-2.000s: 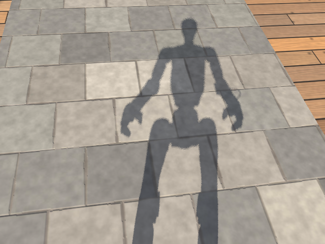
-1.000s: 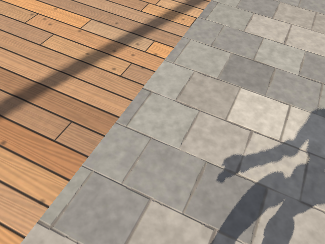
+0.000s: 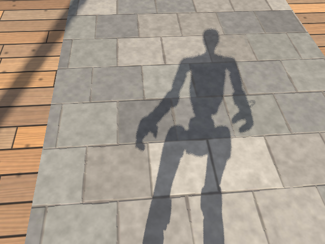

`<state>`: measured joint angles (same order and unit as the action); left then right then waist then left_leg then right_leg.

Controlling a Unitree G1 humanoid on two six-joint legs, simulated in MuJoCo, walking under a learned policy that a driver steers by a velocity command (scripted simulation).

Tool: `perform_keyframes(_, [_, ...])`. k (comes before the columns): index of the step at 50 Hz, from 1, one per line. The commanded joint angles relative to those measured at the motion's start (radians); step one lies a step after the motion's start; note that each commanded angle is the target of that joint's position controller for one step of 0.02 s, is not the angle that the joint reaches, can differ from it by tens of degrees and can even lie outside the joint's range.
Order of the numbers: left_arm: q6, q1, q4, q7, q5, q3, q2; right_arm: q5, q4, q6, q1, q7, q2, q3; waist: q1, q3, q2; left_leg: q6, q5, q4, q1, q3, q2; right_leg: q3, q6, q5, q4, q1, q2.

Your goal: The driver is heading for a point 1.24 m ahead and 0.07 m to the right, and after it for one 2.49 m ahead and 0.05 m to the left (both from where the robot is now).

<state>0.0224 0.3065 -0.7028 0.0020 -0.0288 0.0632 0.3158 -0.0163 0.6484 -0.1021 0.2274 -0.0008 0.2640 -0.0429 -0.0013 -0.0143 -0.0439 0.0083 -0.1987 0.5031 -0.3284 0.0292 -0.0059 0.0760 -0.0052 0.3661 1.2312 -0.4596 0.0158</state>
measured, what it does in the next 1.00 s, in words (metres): walks ahead: right foot, then left foot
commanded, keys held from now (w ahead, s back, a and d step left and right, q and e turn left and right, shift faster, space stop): w+e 0.44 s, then w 0.06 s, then w+q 0.50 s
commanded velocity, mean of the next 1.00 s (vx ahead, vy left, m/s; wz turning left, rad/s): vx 0.50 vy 0.00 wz -0.21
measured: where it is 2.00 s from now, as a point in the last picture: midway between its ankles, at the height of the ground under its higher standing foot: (189, 132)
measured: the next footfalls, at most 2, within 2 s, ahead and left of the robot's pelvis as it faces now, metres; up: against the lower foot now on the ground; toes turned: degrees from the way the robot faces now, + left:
right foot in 0.36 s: +0.33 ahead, -0.17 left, +0.00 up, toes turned -16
left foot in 0.92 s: +0.70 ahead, -0.06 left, +0.00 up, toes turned -10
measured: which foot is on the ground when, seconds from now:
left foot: down 0.00-0.36, up 0.38-0.90, down 0.92-1.00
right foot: up 0.00-0.34, down 0.36-0.92, up 0.94-1.00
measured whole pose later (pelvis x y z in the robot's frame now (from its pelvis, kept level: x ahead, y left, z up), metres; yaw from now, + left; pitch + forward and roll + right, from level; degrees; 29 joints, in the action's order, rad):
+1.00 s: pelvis +0.56 -0.11 -0.01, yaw -9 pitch +2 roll +0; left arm 0.07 0.30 -0.78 0.00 -0.01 0.04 0.30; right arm 0.02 0.66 -0.08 0.16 0.05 0.30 -0.05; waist -0.01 -0.04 0.01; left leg 0.09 -0.16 0.59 -0.47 0.01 -0.07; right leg 0.03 -0.02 0.45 1.14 -0.24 0.03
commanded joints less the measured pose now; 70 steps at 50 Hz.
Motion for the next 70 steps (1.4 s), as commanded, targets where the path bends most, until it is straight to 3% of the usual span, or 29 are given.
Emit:
perform_keyframes(1, [0.005, -0.06, 0.111, 0.007, -0.003, 0.024, 0.065, 0.004, -0.022, -0.011, 0.046, -0.007, 0.11, -0.036, 0.033, 0.005, 0.178, 0.156, 0.019, -0.292, 0.22, -0.263, 0.258, 0.027, 0.01, -0.065, -0.026, -0.244, -0.1])
perform_keyframes(5, [-0.007, -0.126, 0.134, 0.012, 0.011, 0.011, 0.027, 0.008, 0.021, -0.014, 0.054, -0.007, 0.157, -0.055, 0.033, -0.017, 0.133, 0.187, 0.154, -0.338, 0.237, -0.142, 0.288, 0.017, 0.031, -0.151, -0.189, -0.287, -0.119])
perform_keyframes(10, [0.008, -0.253, 0.152, 0.043, 0.007, 0.0, 0.007, 0.019, 0.062, 0.002, 0.059, -0.014, 0.194, -0.066, 0.072, -0.045, 0.11, 0.146, 0.218, -0.341, 0.27, 0.03, 0.262, -0.054, 0.011, -0.361, -0.462, -0.217, -0.104])
perform_keyframes(14, [0.008, -0.322, 0.186, 0.061, 0.004, 0.006, 0.025, 0.04, 0.095, 0.02, 0.088, -0.011, 0.23, -0.079, 0.075, -0.069, 0.112, 0.119, 0.339, -0.296, 0.357, 0.093, 0.292, -0.107, -0.041, -0.29, -0.575, -0.172, -0.08])
perform_keyframes(16, [0.002, -0.27, 0.186, 0.062, 0.011, 0.026, 0.061, 0.05, 0.098, 0.031, 0.081, -0.015, 0.261, -0.09, 0.026, -0.015, 0.138, 0.099, 0.683, -0.157, 0.394, 0.136, 0.289, -0.162, -0.085, -0.189, -0.596, -0.055, -0.018])
perform_keyframes(18, [-0.009, 0.014, 0.113, 0.045, 0.007, 0.081, 0.151, 0.055, 0.093, 0.041, 0.074, -0.021, 0.245, -0.082, -0.129, 0.137, 0.111, 0.05, 0.791, 0.224, 0.263, 0.192, 0.233, -0.182, -0.155, -0.238, -0.674, 0.352, 0.065])
perform_keyframes(19, [-0.019, 0.137, 0.086, 0.022, -0.005, 0.104, 0.234, 0.009, 0.068, 0.036, 0.111, -0.019, 0.153, -0.049, -0.14, 0.219, -0.077, 0.003, 0.162, 0.56, -0.034, 0.184, 0.169, 0.109, -0.224, -0.283, -0.672, 0.651, -0.12])
perform_keyframes(20, [0.001, 0.088, 0.122, 0.028, -0.001, 0.101, 0.315, -0.002, 0.006, 0.006, 0.169, -0.01, 0.074, -0.016, -0.038, 0.366, -0.236, -0.041, -0.445, 0.847, -0.38, -0.005, -0.028, 0.725, -0.424, 0.015, -0.844, 0.866, -0.333])
perform_keyframes(21, [0.017, 0.102, 0.126, 0.035, 0.001, 0.079, 0.219, 0.041, -0.007, -0.021, 0.03, 0.0, 0.183, -0.037, -0.124, 0.346, -0.087, -0.028, -0.372, 0.905, -0.489, -0.137, 0.014, 0.734, -0.386, 0.101, -0.949, 0.841, -0.337])
perform_keyframes(22, [0.03, 0.065, 0.112, 0.035, 0.004, 0.065, 0.178, 0.062, -0.03, -0.036, -0.026, 0.004, 0.198, -0.04, -0.108, 0.199, -0.07, -0.009, -0.266, 0.855, -0.538, -0.117, 0.051, 0.595, -0.348, 0.04, -0.96, 0.723, -0.309])
perform_keyframes(23, [0.036, 0.002, 0.114, 0.033, 0.005, 0.052, 0.142, 0.043, -0.008, -0.041, -0.015, -0.003, 0.186, -0.035, -0.058, 0.13, 0.018, -0.005, -0.18, 0.773, -0.476, -0.113, 0.101, 0.471, -0.309, -0.08, -0.952, 0.574, -0.269])
perform_keyframes(25, [0.038, -0.092, 0.13, 0.026, 0.026, 0.031, 0.088, 0.013, 0.016, -0.026, 0.021, -0.004, 0.187, -0.042, 0.01, 0.079, -0.001, -0.02, -0.091, 0.664, -0.335, -0.113, 0.149, 0.323, -0.28, -0.294, -0.978, 0.373, -0.208])
perform_keyframes(28, [0.055, -0.082, 0.089, 0.016, 0.03, 0.026, 0.089, 0.013, 0.042, 0.007, 0.049, 0.001, 0.143, -0.031, 0.024, 0.067, -0.006, -0.054, -0.024, 0.584, -0.289, -0.077, 0.156, 0.187, -0.285, -0.496, -1.019, 0.285, -0.194])
perform_keyframes(33, [0.062, -0.032, 0.029, 0.001, 0.034, 0.02, 0.102, 0.026, 0.021, 0.012, -0.086, 0.012, 0.098, -0.011, -0.036, -0.005, -0.005, -0.05, 0.294, 0.291, -0.322, -0.061, 0.141, 0.02, -0.216, -0.465, -1.067, 0.293, -0.151])
perform_keyframes(40, [0.051, 0.045, -0.051, -0.001, 0.027, 0.028, 0.129, 0.042, -0.042, 0.004, -0.232, 0.058, 0.083, -0.003, -0.098, -0.078, 0.015, 0.018, 0.288, 0.067, -0.4, -0.056, 0.079, -0.041, -0.186, -0.482, -1.043, 0.523, -0.246])
perform_keyframes(43, [0.031, 0.023, -0.053, -0.013, 0.024, 0.036, 0.152, 0.032, -0.056, 0.007, -0.187, 0.073, 0.102, -0.012, -0.053, -0.023, -0.017, 0.067, 0.13, 0.054, -0.317, 0.005, 0.02, -0.081, -0.149, -0.857, -0.905, 0.599, -0.256])
perform_keyframes(45, [0.014, -0.004, -0.04, -0.028, 0.026, 0.037, 0.166, 0.028, -0.02, 0.015, 0.009, 0.063, 0.172, -0.051, 0.06, 0.112, -0.027, 0.117, 0.099, 0.034, -0.038, 0.061, -0.062, -0.137, -0.108, -1.148, -0.614, 0.56, -0.213])
perform_keyframes(46, [0.017, 0.004, -0.022, -0.038, 0.036, 0.026, 0.149, 0.03, 0.001, 0.021, 0.158, 0.051, 0.232, -0.075, 0.129, 0.211, 0.027, 0.172, 0.168, 0.033, 0.257, -0.084, 0.024, -0.158, -0.069, -0.952, -0.35, 0.356, -0.184])
perform_keyframes(47, [0.043, 0.126, 0.018, -0.02, 0.055, -0.014, 0.03, 0.031, 0.001, 0.018, 0.213, 0.047, 0.332, -0.098, 0.06, 0.345, 0.283, 0.378, 0.028, -0.01, 0.656, -0.626, 0.288, -0.138, 0.01, -0.185, 0.059, -0.095, 0.022])
perform_keyframes(48, [0.078, 0.068, 0.007, -0.002, 0.046, -0.012, 0.079, 0.039, 0.0, 0.02, 0.246, 0.044, 0.236, -0.073, 0.11, 0.428, 0.234, 0.395, -0.058, -0.15, 0.758, -0.853, 0.328, 0.034, 0.005, 0.18, 0.163, -0.244, 0.063])
perform_keyframes(49, [0.101, -0.029, 0.043, 0.014, 0.004, 0.001, 0.128, 0.032, -0.003, 0.024, 0.202, 0.037, 0.199, -0.061, 0.122, 0.284, 0.18, 0.337, -0.073, -0.174, 0.666, -0.701, 0.301, 0.061, -0.011, 0.114, 0.172, -0.33, -0.001])
perform_keyframes(50, [0.114, -0.086, 0.062, 0.016, 0.003, -0.007, 0.116, 0.03, -0.017, 0.027, 0.14, 0.032, 0.191, -0.059, 0.096, 0.183, 0.081, 0.308, -0.012, -0.186, 0.517, -0.591, 0.264, 0.043, -0.019, 0.043, 0.099, -0.324, -0.044])
perform_keyframes(51, [0.117, -0.112, 0.067, 0.011, 0.023, -0.003, 0.111, 0.03, -0.029, 0.031, 0.083, 0.03, 0.176, -0.053, 0.059, 0.099, 0.021, 0.291, 0.093, -0.206, 0.372, -0.507, 0.228, 0.027, -0.011, 0.005, 0.002, -0.292, -0.074])
perform_keyframes(55, [0.078, -0.05, 0.058, -0.003, 0.048, -0.003, 0.084, 0.022, -0.047, 0.03, 0.015, 0.015, 0.165, -0.048, -0.021, 0.051, 0.093, 0.298, 0.298, -0.271, 0.115, -0.369, 0.157, -0.005, 0.055, -0.056, -0.179, -0.146, -0.104])
perform_keyframes(60, [0.077, -0.229, 0.095, -0.003, 0.043, -0.025, 0.033, 0.037, -0.016, 0.044, 0.063, -0.01, 0.2, -0.06, 0.045, 0.025, 0.121, 0.226, 0.195, -0.256, 0.007, -0.272, 0.073, -0.03, 0.093, -0.384, -0.559, -0.041, -0.043])
perform_keyframes(64, [0.093, -0.295, 0.112, 0.01, 0.023, -0.009, 0.072, 0.045, 0.008, 0.058, 0.118, -0.015, 0.199, -0.063, 0.065, 0.034, 0.141, 0.195, 0.068, -0.186, 0.089, -0.381, 0.108, 0.011, 0.077, -0.416, -0.704, 0.014, -0.013])
perform_keyframes(68, [0.109, -0.148, 0.078, 0.008, 0.022, 0.028, 0.125, 0.036, -0.001, 0.065, 0.096, -0.014, 0.154, -0.053, -0.029, 0.075, 0.169, 0.134, 0.063, -0.005, 0.113, -0.439, 0.089, 0.007, -0.004, -0.302, -0.785, 0.232, -0.032])
perform_keyframes(69, [0.113, -0.025, 0.069, -0.001, 0.04, 0.043, 0.171, 0.027, -0.015, 0.061, 0.102, -0.009, 0.091, -0.031, -0.083, 0.185, 0.082, 0.098, -0.013, 0.231, 0.029, -0.365, 0.03, 0.135, -0.066, -0.229, -0.784, 0.446, -0.173])
perform_keyframes(70, [0.1, 0.072, 0.043, -0.003, 0.056, 0.065, 0.26, 0.044, -0.045, 0.051, 0.229, -0.008, 0.026, -0.009, -0.042, 0.309, -0.212, 0.028, -0.362, 0.562, -0.291, -0.211, -0.114, 0.562, -0.227, -0.028, -0.86, 0.762, -0.402])
Over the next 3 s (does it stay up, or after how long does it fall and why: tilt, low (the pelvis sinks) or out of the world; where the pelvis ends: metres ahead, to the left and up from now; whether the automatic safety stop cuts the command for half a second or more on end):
stays up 1.21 -0.03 0.01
